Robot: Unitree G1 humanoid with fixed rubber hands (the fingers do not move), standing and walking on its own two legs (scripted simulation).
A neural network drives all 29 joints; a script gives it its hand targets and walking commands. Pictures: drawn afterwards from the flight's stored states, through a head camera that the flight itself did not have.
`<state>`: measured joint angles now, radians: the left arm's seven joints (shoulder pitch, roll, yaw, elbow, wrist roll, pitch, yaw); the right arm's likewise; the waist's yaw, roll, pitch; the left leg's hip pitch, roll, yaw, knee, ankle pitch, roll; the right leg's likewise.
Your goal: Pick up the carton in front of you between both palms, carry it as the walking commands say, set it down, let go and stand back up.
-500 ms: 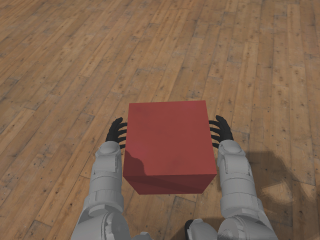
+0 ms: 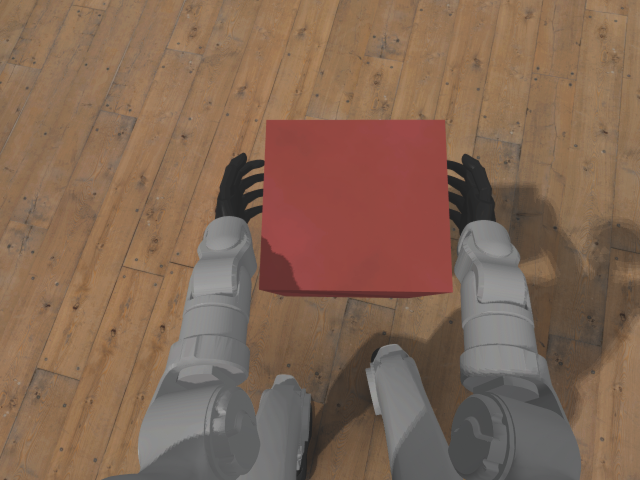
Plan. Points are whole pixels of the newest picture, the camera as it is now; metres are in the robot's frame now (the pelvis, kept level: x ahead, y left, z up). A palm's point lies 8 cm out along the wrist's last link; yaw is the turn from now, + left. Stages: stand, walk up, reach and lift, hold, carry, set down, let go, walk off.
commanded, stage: set down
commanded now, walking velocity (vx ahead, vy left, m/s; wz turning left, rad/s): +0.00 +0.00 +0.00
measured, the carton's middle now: (349, 225) +0.44 -0.07 -0.15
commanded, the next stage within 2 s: none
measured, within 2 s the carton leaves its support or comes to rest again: rests again in 1.68 s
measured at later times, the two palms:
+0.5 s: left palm (272, 218) +0.49 +0.06 -0.23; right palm (451, 235) +0.42 -0.24 -0.24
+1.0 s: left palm (292, 223) +0.52 +0.03 -0.38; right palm (439, 244) +0.44 -0.25 -0.37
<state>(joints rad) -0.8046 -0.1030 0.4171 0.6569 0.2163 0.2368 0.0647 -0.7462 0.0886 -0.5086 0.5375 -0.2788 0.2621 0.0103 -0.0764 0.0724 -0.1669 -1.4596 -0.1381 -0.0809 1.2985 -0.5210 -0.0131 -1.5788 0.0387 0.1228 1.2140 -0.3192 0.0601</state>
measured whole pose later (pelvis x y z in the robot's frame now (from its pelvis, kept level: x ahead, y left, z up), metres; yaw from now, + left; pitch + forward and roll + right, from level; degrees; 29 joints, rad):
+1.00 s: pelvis -0.05 +0.00 -0.21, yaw +4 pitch +45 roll +0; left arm -1.54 0.20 0.13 1.05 0.07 0.25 0.15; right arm -1.26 -0.09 -0.62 0.69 -0.16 0.27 -0.05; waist -0.19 0.05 0.22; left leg -2.19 -0.25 -0.08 2.05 -0.65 -0.08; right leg -2.29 0.04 0.09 1.93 -0.43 0.09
